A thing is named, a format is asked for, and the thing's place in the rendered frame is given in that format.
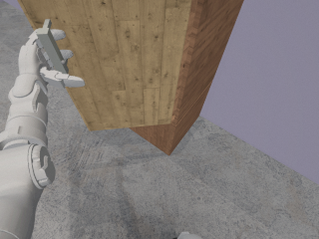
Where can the robot left hand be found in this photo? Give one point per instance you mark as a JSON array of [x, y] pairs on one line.
[[32, 61]]

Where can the handle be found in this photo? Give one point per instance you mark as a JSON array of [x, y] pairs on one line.
[[49, 44]]

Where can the left robot upper arm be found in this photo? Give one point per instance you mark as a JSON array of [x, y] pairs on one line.
[[24, 173]]

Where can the robot left forearm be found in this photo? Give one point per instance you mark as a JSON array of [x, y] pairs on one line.
[[28, 116]]

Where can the cupboard door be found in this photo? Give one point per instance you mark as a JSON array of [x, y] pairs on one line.
[[128, 52]]

